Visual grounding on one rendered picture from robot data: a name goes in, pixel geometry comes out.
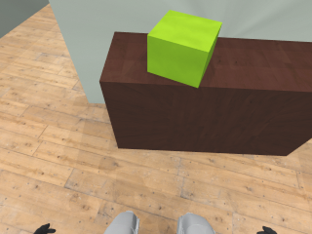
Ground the pedestal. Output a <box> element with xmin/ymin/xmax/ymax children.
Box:
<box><xmin>99</xmin><ymin>31</ymin><xmax>312</xmax><ymax>156</ymax></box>

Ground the robot thigh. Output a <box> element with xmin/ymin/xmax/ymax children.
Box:
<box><xmin>176</xmin><ymin>214</ymin><xmax>215</xmax><ymax>234</ymax></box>
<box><xmin>103</xmin><ymin>212</ymin><xmax>140</xmax><ymax>234</ymax></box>

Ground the carton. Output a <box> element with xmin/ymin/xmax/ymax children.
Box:
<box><xmin>147</xmin><ymin>10</ymin><xmax>222</xmax><ymax>88</ymax></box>

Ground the robot right thigh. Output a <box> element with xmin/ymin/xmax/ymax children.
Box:
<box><xmin>176</xmin><ymin>214</ymin><xmax>215</xmax><ymax>234</ymax></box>

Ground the left robot hand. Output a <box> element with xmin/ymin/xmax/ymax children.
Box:
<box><xmin>33</xmin><ymin>223</ymin><xmax>56</xmax><ymax>234</ymax></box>

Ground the robot left thigh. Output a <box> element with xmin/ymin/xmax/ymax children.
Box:
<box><xmin>103</xmin><ymin>212</ymin><xmax>140</xmax><ymax>234</ymax></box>

